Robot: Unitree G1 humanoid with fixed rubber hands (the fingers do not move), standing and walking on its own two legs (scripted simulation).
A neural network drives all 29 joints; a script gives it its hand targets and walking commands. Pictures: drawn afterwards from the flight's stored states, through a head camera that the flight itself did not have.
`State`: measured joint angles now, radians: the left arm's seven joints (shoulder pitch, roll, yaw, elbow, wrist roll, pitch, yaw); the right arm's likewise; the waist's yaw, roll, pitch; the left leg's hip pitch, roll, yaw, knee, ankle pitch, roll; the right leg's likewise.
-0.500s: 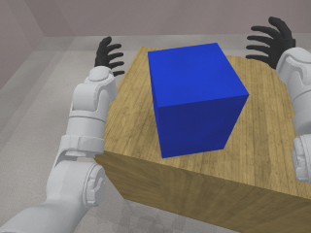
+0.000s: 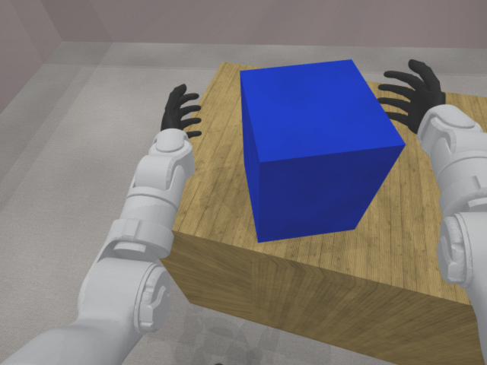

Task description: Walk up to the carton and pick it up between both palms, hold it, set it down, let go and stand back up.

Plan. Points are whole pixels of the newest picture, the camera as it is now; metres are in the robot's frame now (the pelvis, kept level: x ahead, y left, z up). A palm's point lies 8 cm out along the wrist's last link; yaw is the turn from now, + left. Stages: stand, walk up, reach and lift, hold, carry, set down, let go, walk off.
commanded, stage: reach and lift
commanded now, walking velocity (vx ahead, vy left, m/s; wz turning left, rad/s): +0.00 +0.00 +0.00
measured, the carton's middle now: (301, 156) +0.49 +0.01 +0.05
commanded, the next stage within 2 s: none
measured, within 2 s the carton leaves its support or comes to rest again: neither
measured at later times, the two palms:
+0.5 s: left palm (194, 143) +0.43 +0.19 +0.11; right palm (403, 122) +0.53 -0.14 +0.13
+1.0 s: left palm (209, 145) +0.43 +0.17 +0.10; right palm (381, 128) +0.53 -0.11 +0.11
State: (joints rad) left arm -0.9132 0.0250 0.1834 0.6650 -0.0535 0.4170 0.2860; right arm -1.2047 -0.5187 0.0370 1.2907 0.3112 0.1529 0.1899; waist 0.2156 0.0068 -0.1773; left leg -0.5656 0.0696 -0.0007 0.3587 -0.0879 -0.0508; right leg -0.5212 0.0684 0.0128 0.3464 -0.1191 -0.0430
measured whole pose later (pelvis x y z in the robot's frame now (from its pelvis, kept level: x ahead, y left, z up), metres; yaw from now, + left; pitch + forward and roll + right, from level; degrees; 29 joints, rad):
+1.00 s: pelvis +0.02 +0.00 +0.00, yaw -2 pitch +20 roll +0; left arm -0.85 -0.22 0.49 0.67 0.26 0.10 0.24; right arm -1.12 -0.27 -0.15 1.22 0.05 -0.06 0.07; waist 0.21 0.03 -0.17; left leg -0.56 0.07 0.04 0.31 -0.09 -0.05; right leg -0.55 0.07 0.05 0.32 -0.12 -0.04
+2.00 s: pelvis +0.03 -0.01 +0.01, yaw -1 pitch +13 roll +1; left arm -0.74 -0.31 0.61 0.52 0.47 0.14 0.13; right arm -1.02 -0.12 -0.47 1.18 -0.29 -0.12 0.11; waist 0.14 -0.02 -0.11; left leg -0.40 0.07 0.04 0.30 -0.12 -0.05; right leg -0.39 0.06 0.04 0.35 -0.18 -0.05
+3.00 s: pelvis +0.01 -0.01 +0.01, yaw +2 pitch +7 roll +0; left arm -0.73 -0.17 0.45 0.59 0.32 0.27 0.15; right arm -0.96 -0.09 -0.38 1.15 -0.18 -0.05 0.02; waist 0.08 -0.05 -0.14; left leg -0.33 0.06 -0.02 0.30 -0.09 -0.05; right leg -0.29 0.05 -0.02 0.32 -0.15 -0.05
